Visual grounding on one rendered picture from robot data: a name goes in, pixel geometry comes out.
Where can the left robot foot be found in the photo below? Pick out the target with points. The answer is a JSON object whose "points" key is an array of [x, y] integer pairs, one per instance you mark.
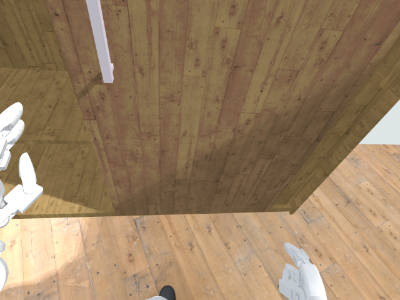
{"points": [[168, 293]]}

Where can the right robot hand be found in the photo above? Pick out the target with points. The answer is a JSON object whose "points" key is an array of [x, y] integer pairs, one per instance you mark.
{"points": [[303, 283]]}

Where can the handle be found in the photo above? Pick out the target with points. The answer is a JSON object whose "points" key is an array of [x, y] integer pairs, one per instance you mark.
{"points": [[391, 77], [98, 29]]}

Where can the wardrobe door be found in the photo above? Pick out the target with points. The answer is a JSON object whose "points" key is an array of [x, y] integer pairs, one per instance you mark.
{"points": [[365, 99], [216, 105]]}

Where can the left robot hand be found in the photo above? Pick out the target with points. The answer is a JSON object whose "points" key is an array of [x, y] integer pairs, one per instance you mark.
{"points": [[21, 197]]}

